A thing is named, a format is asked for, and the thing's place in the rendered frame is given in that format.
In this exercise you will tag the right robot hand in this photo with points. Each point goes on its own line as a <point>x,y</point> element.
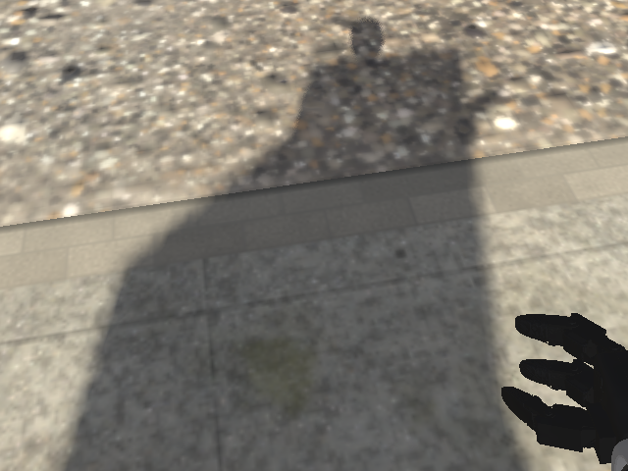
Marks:
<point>602,390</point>

